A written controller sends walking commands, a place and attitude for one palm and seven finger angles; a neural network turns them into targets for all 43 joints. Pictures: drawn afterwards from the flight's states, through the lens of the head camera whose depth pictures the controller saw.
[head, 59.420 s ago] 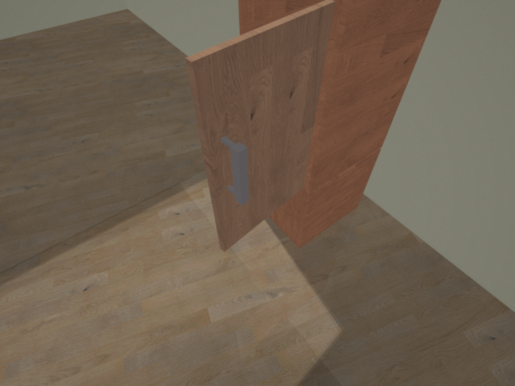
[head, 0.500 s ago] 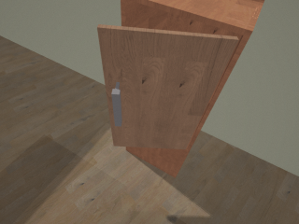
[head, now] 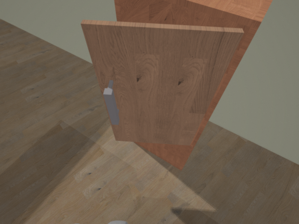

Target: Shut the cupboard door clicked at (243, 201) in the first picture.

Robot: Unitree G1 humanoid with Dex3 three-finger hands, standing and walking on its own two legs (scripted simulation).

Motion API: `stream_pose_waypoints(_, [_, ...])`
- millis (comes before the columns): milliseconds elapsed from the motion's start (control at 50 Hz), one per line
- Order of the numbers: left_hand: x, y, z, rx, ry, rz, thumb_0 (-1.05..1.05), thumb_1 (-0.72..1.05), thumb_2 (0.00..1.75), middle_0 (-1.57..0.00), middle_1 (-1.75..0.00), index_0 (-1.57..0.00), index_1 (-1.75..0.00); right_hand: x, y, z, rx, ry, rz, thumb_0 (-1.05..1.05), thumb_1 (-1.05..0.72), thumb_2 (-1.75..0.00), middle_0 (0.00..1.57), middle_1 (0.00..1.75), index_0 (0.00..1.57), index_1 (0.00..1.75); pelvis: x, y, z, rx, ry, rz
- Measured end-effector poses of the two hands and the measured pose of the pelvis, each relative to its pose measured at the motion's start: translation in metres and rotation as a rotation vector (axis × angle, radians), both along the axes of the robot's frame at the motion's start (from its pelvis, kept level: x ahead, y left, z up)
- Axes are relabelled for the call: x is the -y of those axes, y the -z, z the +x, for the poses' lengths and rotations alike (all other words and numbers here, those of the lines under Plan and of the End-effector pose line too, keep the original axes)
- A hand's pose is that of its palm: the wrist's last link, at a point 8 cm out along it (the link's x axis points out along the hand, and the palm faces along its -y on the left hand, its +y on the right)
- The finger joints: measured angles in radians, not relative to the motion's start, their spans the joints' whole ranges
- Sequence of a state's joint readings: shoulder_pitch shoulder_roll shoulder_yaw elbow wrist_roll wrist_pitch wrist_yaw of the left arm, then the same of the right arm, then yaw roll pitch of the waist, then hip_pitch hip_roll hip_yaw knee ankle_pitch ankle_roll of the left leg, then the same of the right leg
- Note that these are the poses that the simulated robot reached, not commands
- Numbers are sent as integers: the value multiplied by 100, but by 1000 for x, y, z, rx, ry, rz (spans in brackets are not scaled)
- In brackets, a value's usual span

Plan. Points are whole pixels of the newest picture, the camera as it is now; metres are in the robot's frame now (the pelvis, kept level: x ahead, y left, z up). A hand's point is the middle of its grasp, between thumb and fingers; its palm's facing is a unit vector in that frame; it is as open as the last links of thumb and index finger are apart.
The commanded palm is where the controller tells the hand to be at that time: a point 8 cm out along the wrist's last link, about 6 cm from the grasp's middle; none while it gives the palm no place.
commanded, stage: come to a stop and stand still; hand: left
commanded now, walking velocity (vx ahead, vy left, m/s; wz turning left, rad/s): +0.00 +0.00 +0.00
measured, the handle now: (113, 103) +0.46 +0.16 -0.01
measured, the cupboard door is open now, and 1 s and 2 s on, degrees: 29 29 29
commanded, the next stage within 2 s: look again from close up in 0.52 s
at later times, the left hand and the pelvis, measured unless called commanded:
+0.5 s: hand out of the picture +0.03 +0.23 -0.16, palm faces -0.05 -0.96 -0.27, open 7.4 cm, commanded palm none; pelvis -0.03 +0.04 +0.00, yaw -3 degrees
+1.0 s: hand out of the picture +0.01 +0.19 -0.17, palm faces -0.03 -0.97 -0.23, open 7.3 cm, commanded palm none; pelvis -0.01 +0.01 +0.00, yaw -2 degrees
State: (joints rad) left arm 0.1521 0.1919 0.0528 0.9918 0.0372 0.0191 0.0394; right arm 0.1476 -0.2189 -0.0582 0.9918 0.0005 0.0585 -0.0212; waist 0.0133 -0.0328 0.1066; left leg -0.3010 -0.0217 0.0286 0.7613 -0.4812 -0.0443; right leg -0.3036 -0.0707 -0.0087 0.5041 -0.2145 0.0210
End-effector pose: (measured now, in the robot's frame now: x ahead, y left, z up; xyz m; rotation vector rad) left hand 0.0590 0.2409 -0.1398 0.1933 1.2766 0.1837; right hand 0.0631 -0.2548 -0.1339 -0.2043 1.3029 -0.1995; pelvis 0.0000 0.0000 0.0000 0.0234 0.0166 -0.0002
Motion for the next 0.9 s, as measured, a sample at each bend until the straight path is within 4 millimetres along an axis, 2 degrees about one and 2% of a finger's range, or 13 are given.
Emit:
stream_pose_waypoints(100, [-23,11,-3,39,-1,11,1,90,90,-20,-30,-21,-30,-15,-1,1,105,-13,-25,0,-91,-90,19,29,20,30,-18,12,-5,26,0,-14])
stream_pose_waypoints(220, [-39,-3,-9,58,48,49,1,90,90,-20,-30,-20,-30,-46,12,-2,205,-8,53,0,-90,-90,19,29,20,30,-30,15,-13,51,50,1])
stream_pose_waypoints(300, [-39,-13,-21,58,76,66,1,90,90,-20,-30,-20,-30,-66,23,-13,196,0,126,0,-91,-90,19,29,20,30,-34,14,-22,48,55,5])
stream_pose_waypoints(380, [-38,-18,-31,37,91,55,1,90,90,-20,-30,-20,-30,-66,21,-34,172,26,120,-1,-94,-90,20,29,20,30,-38,8,-27,37,52,3])
stream_pose_waypoints(540, [-29,-15,-39,11,84,11,1,90,90,-20,-30,-20,-30,-58,16,-95,-6,34,86,-1,-92,-90,20,29,20,30,-37,0,-30,29,50,-1])
stream_pose_waypoints(620, [-22,-12,-45,-17,79,-5,1,90,90,-20,-30,-20,-30,-57,14,-113,-71,45,85,0,-91,-90,20,29,20,30,-35,-1,-28,27,47,-2])
stream_pose_waypoints(740, [-15,-9,-51,-58,68,-11,1,91,90,-20,-30,-20,-30,-59,14,-119,-111,54,101,0,-91,-90,19,29,20,30,-29,-3,-23,26,44,-4])
stream_pose_waypoints(900, [-5,-7,-54,-86,50,-17,1,92,90,-20,-30,-20,-30,-62,16,-100,-97,44,124,0,-90,-90,19,29,20,30,-20,-4,-14,26,40,-7])
